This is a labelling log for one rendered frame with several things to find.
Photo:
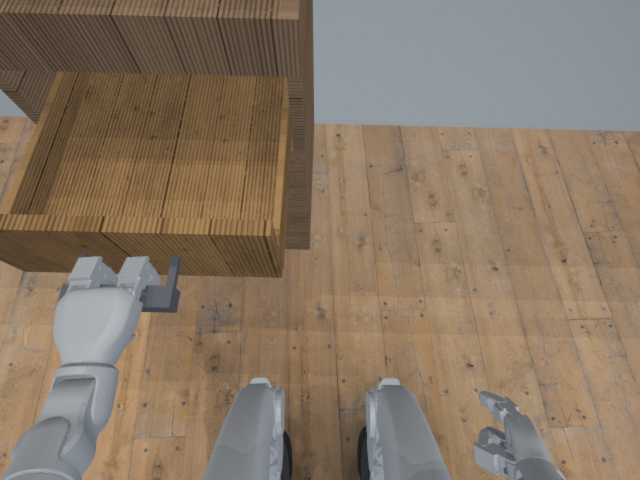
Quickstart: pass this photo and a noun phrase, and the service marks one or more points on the right robot forearm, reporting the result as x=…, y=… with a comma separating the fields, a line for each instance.
x=537, y=469

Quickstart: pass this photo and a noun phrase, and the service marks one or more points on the robot left thigh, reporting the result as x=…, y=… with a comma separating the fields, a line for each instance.
x=242, y=449

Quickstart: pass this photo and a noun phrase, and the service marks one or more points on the cabinet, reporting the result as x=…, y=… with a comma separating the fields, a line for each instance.
x=271, y=38

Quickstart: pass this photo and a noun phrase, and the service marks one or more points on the left robot shin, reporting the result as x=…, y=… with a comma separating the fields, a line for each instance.
x=276, y=449

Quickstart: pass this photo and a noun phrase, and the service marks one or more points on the handle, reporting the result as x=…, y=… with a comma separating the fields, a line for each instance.
x=154, y=298

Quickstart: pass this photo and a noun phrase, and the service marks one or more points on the drawer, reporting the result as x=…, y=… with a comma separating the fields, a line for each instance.
x=128, y=164

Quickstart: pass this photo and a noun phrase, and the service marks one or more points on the robot right hand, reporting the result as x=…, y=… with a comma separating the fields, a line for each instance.
x=499, y=452

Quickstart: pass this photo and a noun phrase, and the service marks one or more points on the left robot forearm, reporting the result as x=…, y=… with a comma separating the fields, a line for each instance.
x=61, y=444

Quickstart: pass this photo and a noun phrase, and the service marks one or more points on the robot left hand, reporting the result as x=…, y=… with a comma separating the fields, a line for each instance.
x=93, y=323

